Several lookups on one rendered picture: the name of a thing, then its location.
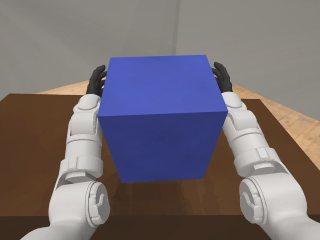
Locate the right robot upper arm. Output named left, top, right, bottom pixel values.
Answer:
left=239, top=172, right=320, bottom=240

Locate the carton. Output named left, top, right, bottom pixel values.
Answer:
left=97, top=54, right=229, bottom=183

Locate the robot right hand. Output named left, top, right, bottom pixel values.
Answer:
left=211, top=61, right=233, bottom=93

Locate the left robot upper arm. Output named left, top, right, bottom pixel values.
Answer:
left=20, top=180, right=110, bottom=240

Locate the pedestal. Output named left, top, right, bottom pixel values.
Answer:
left=0, top=93, right=320, bottom=240

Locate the robot left forearm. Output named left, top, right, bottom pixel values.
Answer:
left=48, top=94, right=104, bottom=223

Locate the robot left hand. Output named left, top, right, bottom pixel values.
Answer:
left=86, top=65, right=107, bottom=98

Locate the robot right forearm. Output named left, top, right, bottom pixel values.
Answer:
left=222, top=91, right=307, bottom=212

